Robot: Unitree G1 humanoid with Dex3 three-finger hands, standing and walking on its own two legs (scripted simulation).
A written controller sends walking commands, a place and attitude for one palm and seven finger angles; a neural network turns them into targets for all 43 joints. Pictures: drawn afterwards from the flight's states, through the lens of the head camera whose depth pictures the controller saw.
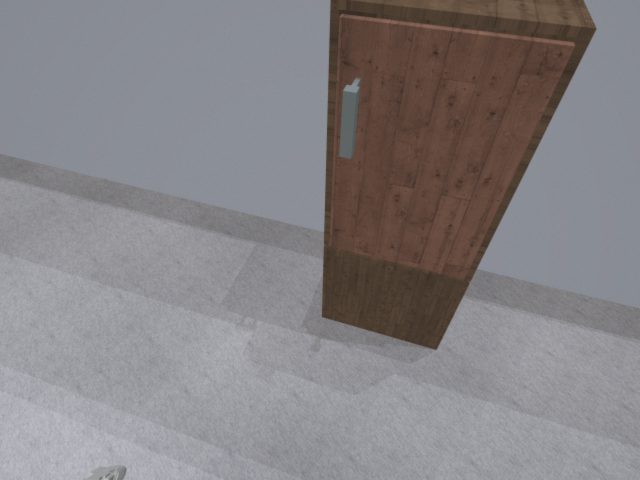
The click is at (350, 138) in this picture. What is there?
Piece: cupboard door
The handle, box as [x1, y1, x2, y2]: [339, 78, 360, 158]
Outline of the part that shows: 360,78 355,78 352,84 346,85 343,90 339,156 350,158 353,152 359,90 358,85 360,83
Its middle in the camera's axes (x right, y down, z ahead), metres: +0.06 -0.24 +0.76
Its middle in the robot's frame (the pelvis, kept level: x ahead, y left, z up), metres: +0.74 -0.02 +0.08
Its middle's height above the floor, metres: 0.85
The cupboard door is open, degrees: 0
